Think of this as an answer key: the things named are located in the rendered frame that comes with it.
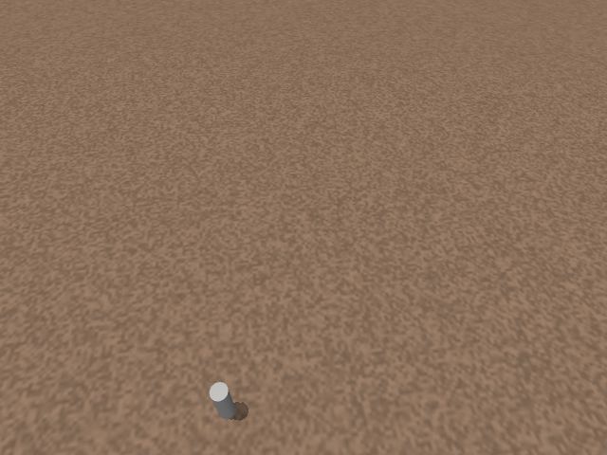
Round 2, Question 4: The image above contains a can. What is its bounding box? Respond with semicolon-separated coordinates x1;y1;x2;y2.
210;382;235;419

